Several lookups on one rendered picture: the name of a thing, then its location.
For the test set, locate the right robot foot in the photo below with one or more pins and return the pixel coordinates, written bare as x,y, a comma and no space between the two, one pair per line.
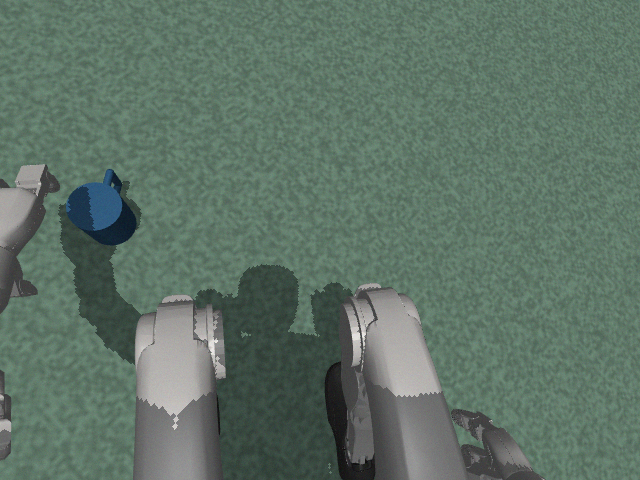
337,418

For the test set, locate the mug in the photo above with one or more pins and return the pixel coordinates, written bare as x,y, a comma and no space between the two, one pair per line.
99,211

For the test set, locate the left robot arm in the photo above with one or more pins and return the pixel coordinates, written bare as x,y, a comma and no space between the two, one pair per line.
8,269

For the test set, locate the right robot hand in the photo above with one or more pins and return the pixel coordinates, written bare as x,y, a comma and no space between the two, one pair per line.
502,456

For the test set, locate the left robot hand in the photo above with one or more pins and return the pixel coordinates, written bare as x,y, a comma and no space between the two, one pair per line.
21,214

